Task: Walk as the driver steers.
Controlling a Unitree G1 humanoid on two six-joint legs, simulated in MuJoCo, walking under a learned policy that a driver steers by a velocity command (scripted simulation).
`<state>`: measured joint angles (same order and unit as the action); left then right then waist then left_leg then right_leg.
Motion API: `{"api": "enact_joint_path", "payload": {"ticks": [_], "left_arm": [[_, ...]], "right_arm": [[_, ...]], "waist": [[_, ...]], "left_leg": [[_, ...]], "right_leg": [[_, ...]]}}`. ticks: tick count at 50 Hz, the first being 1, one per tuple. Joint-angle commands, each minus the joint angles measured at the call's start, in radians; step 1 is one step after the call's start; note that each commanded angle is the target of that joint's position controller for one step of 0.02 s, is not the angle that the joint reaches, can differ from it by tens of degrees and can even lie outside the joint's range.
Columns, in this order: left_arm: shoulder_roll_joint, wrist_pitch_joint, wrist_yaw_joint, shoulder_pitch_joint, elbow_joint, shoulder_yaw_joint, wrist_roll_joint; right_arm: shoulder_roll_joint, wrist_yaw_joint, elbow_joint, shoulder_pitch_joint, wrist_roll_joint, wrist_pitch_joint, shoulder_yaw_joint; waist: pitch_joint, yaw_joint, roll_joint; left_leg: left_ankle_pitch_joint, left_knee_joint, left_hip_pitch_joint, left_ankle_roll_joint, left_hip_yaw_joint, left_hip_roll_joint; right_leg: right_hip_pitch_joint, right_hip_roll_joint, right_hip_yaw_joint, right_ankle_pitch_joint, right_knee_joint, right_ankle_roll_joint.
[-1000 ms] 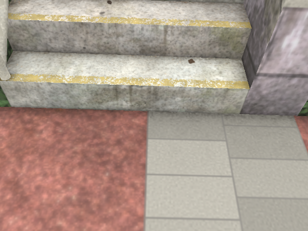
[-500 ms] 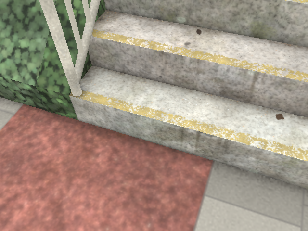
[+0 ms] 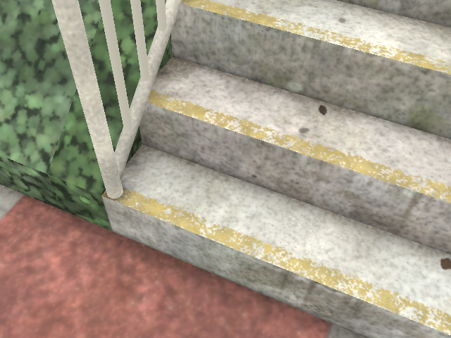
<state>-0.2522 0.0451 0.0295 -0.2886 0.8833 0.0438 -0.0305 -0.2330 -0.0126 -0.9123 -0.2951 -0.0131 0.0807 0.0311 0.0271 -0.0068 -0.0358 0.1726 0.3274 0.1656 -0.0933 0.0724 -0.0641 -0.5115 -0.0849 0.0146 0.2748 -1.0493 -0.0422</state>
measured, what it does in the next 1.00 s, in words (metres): walks ahead: right foot, then left foot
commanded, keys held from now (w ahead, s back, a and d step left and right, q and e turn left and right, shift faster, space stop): w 0.46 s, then w+e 0.22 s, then e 0.32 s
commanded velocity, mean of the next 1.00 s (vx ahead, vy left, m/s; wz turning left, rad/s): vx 0.43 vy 0.00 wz -0.19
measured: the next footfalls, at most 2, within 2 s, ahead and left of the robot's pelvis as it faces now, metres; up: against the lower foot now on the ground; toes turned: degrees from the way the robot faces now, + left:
right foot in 0.32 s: +0.33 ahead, -0.12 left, +0.00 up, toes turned -4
left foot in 0.76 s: +0.49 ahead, +0.06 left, +0.00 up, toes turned -5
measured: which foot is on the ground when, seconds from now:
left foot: down 0.00-0.34, up 0.36-0.74, down 0.76-1.00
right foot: up 0.00-0.30, down 0.32-0.76, up 0.78-1.00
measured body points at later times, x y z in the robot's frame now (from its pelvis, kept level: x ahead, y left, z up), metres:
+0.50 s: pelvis +0.25 -0.05 +0.00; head +0.28 -0.06 +0.45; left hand +0.32 +0.21 -0.13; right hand +0.31 -0.30 -0.15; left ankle +0.22 +0.09 -0.67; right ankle +0.29 -0.12 -0.75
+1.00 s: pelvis +0.37 -0.03 -0.01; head +0.40 -0.01 +0.44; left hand +0.55 +0.20 -0.15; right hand +0.39 -0.29 -0.13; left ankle +0.45 +0.06 -0.75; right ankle +0.31 -0.12 -0.61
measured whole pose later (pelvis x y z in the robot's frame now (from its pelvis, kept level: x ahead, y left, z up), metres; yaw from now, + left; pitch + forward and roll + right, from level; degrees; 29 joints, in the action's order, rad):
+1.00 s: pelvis +0.37 -0.03 -0.01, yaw -15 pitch +1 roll +0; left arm -0.24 -0.04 -0.02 -0.16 0.87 0.09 -0.05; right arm -0.20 0.06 -0.92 -0.23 -0.03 0.06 0.02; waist 0.02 0.00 -0.04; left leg 0.17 0.47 0.32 -0.04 0.16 0.06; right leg -0.62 0.02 0.02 0.37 -1.41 0.04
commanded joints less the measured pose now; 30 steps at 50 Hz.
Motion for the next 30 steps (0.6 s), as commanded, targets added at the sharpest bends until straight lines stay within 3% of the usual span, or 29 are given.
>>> {"api": "enact_joint_path", "payload": {"ticks": [1,5,8,11,13,14,15,16,17,18,19,20,21,22,23,24,27,30], "left_arm": [[-0.04,-0.007,0.011,-0.021,-0.038,0.012,-0.009],[-0.029,-0.001,0.012,0.144,-0.079,0.004,0.001],[-0.025,0.003,0.01,0.247,-0.104,-0.004,0.008],[-0.045,0.009,0.002,0.295,-0.122,-0.003,0.007],[-0.056,0.018,-0.008,0.259,-0.111,0.002,0.003],[-0.061,0.025,-0.016,0.196,-0.088,0.006,0.002],[-0.067,0.038,-0.023,0.054,-0.041,0.013,0.0],[-0.118,0.049,-0.035,-0.114,0.009,0.029,-0.019],[-0.25,0.051,-0.041,-0.234,0.024,0.066,-0.038],[-0.222,0.038,-0.031,-0.191,0.033,0.065,-0.01],[-0.179,0.036,-0.025,-0.069,0.012,0.052,0.012],[-0.111,0.038,-0.021,0.005,0.0,0.036,0.019],[-0.075,0.042,-0.023,0.03,0.004,0.024,0.021],[-0.05,0.048,-0.025,0.033,0.022,0.014,0.021],[-0.048,0.055,-0.026,0.019,0.036,0.012,0.019],[-0.052,0.061,-0.028,-0.003,0.047,0.011,0.029],[-0.087,0.069,-0.03,-0.037,0.071,0.017,0.038],[-0.095,0.058,-0.03,-0.049,0.071,0.021,0.027]], "right_arm": [[-0.11,0.003,0.019,-0.025,0.011,0.029,0.024],[-0.112,0.002,-0.023,-0.082,0.008,0.029,0.022],[-0.126,0.005,-0.056,-0.138,0.002,0.033,0.023],[-0.144,0.016,-0.084,-0.159,-0.004,0.03,0.026],[-0.152,0.022,-0.094,-0.138,-0.005,0.027,0.027],[-0.154,0.023,-0.098,-0.125,-0.006,0.026,0.026],[-0.138,0.024,-0.106,-0.113,-0.004,0.017,0.018],[-0.12,0.025,-0.094,-0.108,0.0,0.019,0.008],[-0.024,0.016,-0.067,-0.201,0.041,0.023,-0.018],[-0.108,0.018,-0.087,-0.163,0.011,0.022,0.006],[-0.118,0.013,-0.08,-0.107,-0.002,0.019,0.013],[-0.101,0.007,-0.077,-0.065,-0.003,0.021,0.007],[-0.087,0.005,-0.075,-0.035,-0.008,0.018,0.007],[-0.071,0.002,-0.072,-0.029,-0.023,0.009,0.003],[-0.052,-0.002,-0.082,-0.045,-0.03,0.0,-0.001],[-0.046,-0.004,-0.075,-0.039,-0.044,-0.003,-0.001],[-0.03,-0.009,-0.034,0.057,-0.045,-0.004,-0.008],[-0.017,-0.002,0.009,0.177,-0.035,-0.004,-0.021]], "waist": [[0.02,-0.022,0.099],[0.057,0.012,0.097],[0.061,0.044,0.099],[0.076,0.048,0.097],[0.053,0.023,0.097],[0.015,-0.007,0.098],[-0.065,-0.07,0.076],[-0.171,-0.126,0.046],[-0.303,-0.113,-0.189],[-0.296,-0.093,-0.138],[-0.167,-0.037,-0.083],[-0.081,-0.018,-0.021],[-0.014,0.001,-0.01],[0.004,0.026,-0.019],[-0.018,0.036,-0.024],[-0.036,0.044,-0.023],[-0.032,0.044,-0.021],[-0.011,0.014,-0.039]], "left_leg": [[-0.211,-0.221,-0.027,-0.126,-0.206,0.257],[-0.254,-0.229,-0.053,-0.112,-0.143,0.225],[-0.306,-0.212,-0.109,-0.106,-0.126,0.237],[-0.383,-0.171,-0.198,-0.099,-0.133,0.274],[-0.568,-0.09,-0.235,-0.085,-0.122,0.282],[-0.731,0.005,-0.248,-0.074,-0.111,0.271],[-0.775,0.171,-0.238,-0.054,-0.082,0.23],[-0.594,0.382,-0.09,-0.036,-0.059,0.19],[-0.126,0.767,0.266,0.017,0.016,0.038],[0.311,0.892,0.384,0.004,-0.094,-0.011],[0.239,0.906,0.412,-0.011,-0.135,0.065],[0.165,0.862,0.404,-0.008,-0.125,0.105],[0.127,0.813,0.386,0.001,-0.119,0.132],[0.097,0.78,0.337,0.018,-0.11,0.144],[0.081,0.781,0.301,0.029,-0.095,0.137],[0.064,0.764,0.296,0.04,-0.089,0.137],[0.015,0.634,0.324,0.075,-0.055,0.138],[-0.036,0.421,0.282,0.101,-0.026,0.111]], "right_leg": [[-0.101,-0.033,0.0,-0.106,0.037,0.024],[-0.116,-0.024,0.028,-0.236,0.256,0.036],[-0.077,0.005,0.05,-0.271,0.384,0.024],[-0.068,0.02,0.045,-0.224,0.462,-0.005],[0.011,0.051,0.06,-0.153,0.503,-0.037],[0.1,0.087,0.079,-0.114,0.534,-0.055],[0.257,0.113,0.089,-0.154,0.619,-0.077],[0.506,0.021,-0.001,-0.162,0.611,-0.112],[0.817,-0.279,-0.436,-0.12,0.65,-0.25],[0.771,-0.319,-0.621,-0.148,0.764,-0.27],[0.634,-0.277,-0.48,-0.04,0.784,-0.243],[0.508,-0.24,-0.393,-0.033,0.834,-0.22],[0.427,-0.198,-0.308,-0.121,0.872,-0.188],[0.363,-0.162,-0.232,-0.254,0.887,-0.161],[0.348,-0.145,-0.181,-0.373,0.878,-0.157],[0.347,-0.132,-0.155,-0.488,0.861,-0.158],[0.33,-0.103,-0.112,-0.566,0.86,-0.179],[0.292,-0.065,-0.093,-0.534,0.839,-0.162]]}}
Velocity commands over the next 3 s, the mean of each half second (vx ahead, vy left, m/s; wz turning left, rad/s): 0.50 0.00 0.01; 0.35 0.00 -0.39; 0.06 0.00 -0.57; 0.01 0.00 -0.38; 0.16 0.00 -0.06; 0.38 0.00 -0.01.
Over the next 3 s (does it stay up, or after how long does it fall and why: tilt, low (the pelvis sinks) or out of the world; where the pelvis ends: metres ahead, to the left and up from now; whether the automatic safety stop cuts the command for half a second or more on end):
stays up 0.38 -0.13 -0.01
